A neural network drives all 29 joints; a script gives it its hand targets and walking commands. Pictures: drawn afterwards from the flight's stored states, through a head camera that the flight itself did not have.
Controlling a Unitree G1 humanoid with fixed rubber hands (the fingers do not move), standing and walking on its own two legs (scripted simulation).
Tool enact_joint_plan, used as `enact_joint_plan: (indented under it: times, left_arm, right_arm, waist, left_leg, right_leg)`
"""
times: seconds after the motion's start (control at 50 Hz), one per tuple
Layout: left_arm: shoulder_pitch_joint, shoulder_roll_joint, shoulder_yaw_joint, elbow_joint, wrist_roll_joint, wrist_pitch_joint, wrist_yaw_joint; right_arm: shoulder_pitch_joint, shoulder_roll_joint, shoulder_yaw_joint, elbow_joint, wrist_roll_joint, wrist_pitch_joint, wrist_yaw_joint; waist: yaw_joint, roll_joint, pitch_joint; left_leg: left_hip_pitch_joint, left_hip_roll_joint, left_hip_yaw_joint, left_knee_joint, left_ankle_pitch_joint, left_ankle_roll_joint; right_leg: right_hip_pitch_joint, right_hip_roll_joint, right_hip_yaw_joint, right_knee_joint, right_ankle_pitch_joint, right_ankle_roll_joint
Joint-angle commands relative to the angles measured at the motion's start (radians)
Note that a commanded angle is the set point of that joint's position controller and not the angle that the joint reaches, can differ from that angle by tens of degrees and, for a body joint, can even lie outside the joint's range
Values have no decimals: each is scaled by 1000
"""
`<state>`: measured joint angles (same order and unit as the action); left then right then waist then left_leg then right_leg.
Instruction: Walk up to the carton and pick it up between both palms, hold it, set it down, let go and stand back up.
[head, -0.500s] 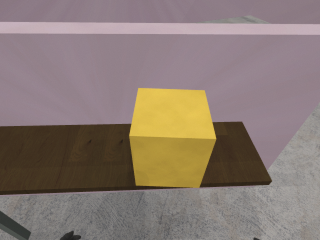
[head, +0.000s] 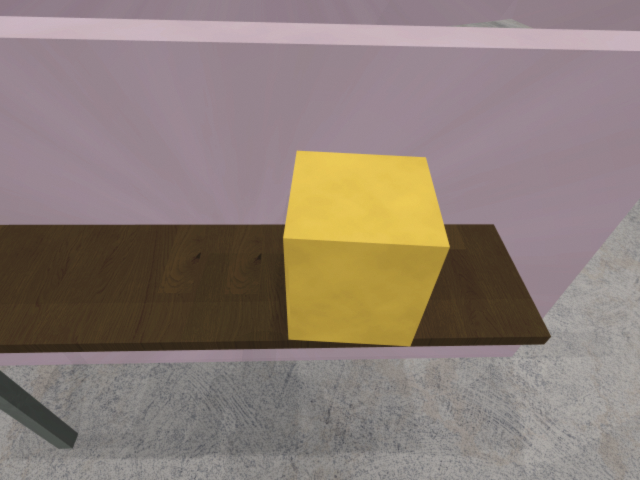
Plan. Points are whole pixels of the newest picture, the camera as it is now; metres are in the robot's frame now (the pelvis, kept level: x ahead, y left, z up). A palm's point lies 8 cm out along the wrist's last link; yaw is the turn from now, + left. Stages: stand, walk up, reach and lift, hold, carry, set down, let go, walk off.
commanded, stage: stand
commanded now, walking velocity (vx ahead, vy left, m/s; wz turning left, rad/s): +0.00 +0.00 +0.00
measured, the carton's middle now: (355, 251) +0.48 -0.05 +0.00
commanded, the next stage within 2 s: none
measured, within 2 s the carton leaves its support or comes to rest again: neither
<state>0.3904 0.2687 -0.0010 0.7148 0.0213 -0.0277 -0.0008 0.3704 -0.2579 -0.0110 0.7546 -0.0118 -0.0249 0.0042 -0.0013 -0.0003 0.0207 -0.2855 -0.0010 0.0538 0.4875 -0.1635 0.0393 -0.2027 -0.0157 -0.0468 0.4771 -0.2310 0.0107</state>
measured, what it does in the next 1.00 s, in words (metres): stands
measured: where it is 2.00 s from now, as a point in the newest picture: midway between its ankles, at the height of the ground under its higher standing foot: outside the picture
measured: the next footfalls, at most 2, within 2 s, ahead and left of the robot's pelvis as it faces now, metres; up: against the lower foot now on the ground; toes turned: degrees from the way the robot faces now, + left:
none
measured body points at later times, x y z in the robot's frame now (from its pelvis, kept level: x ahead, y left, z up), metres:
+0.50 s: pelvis +0.02 -0.01 +0.00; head +0.01 -0.01 +0.45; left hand +0.06 +0.25 -0.13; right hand +0.07 -0.27 -0.13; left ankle +0.07 +0.09 -0.74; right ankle +0.02 -0.13 -0.74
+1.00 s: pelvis +0.03 -0.02 +0.00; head +0.03 -0.02 +0.45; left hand +0.08 +0.24 -0.13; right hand +0.08 -0.28 -0.13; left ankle +0.07 +0.09 -0.74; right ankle +0.02 -0.13 -0.74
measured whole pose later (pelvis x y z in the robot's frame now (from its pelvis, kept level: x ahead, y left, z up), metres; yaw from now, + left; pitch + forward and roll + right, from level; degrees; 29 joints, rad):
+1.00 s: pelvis +0.03 -0.02 +0.00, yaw +0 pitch -2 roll +0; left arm 0.37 0.26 -0.02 0.79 0.01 -0.02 0.02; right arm 0.36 -0.25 0.01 0.83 -0.01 -0.01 -0.02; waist 0.00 0.01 0.02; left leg -0.25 0.02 0.05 0.47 -0.20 0.01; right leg -0.16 0.00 -0.05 0.45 -0.26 -0.01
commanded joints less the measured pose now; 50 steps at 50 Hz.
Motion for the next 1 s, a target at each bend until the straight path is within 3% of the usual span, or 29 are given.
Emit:
enact_joint_plan:
  times: [0.0, 0.22, 0.58, 0.82, 0.88, 0.98]
  left_arm:
    - [45, 103, 28, -47, -2, -15, 7]
    - [81, 108, 27, -21, -6, -16, 11]
    - [63, 111, 18, 2, -14, -11, 19]
    - [38, 108, 16, 25, -17, -7, 22]
    - [39, 112, 16, 29, -18, -4, 22]
    - [26, 111, 15, 38, -18, -1, 25]
  right_arm:
    - [4, -139, -36, -67, -1, -13, -6]
    - [26, -127, -32, -47, -1, -9, -9]
    - [30, -112, -12, -7, 3, -7, -18]
    - [28, -112, -7, 19, 4, -5, -24]
    - [30, -112, -10, 24, 7, -4, -25]
    - [31, -111, -11, 28, 6, -3, -25]
  waist:
    - [5, 46, 55]
    - [-4, 14, 54]
    - [0, 3, 30]
    - [-1, 4, 26]
    - [2, 28, 38]
    - [5, -9, 23]
  left_leg:
    - [-70, 124, -203, -204, -378, -1]
    - [-22, 111, -182, -143, -262, -3]
    - [36, 109, -145, -87, -21, -8]
    - [59, 114, -136, -90, 27, -10]
    - [58, 113, -128, -95, 21, -14]
    - [69, 113, -130, -93, 24, -15]
  right_leg:
    - [-58, -55, 92, -70, -177, -18]
    - [-104, -72, 118, -91, -160, -26]
    - [-56, -92, 129, -99, -12, -35]
    - [-34, -91, 124, -110, 26, -34]
    - [-27, -94, 118, -116, 42, -37]
    - [-23, -92, 108, -123, 31, -38]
